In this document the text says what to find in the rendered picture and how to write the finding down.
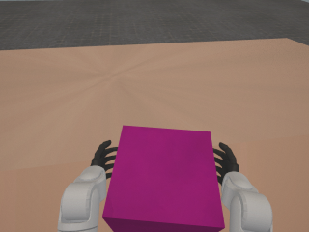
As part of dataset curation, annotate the carton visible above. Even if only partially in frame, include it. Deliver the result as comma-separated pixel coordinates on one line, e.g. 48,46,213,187
102,125,225,232

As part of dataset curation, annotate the right robot forearm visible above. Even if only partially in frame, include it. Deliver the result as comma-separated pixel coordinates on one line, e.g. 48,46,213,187
221,171,273,232

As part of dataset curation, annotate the right robot hand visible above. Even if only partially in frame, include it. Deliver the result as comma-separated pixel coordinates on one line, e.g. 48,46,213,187
212,142,239,186

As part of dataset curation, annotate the left robot hand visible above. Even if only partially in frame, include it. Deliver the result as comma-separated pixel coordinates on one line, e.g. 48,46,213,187
90,140,118,180

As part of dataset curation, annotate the left robot forearm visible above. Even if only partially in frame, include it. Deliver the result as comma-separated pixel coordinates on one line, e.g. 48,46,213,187
57,165,107,232

